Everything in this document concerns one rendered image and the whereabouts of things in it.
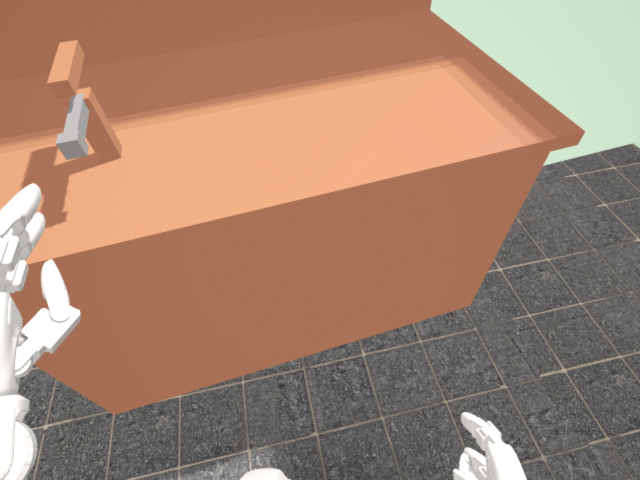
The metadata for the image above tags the left robot hand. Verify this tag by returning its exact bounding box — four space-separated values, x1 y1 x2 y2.
0 183 80 396

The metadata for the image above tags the right robot hand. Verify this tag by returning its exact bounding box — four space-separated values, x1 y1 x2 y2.
453 412 527 480

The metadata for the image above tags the left robot forearm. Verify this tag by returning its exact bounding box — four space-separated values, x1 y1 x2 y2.
0 394 38 480

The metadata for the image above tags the counter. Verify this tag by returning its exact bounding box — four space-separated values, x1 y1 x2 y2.
0 0 585 415

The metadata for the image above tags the tap lever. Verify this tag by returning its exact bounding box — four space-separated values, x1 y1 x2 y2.
56 93 89 160

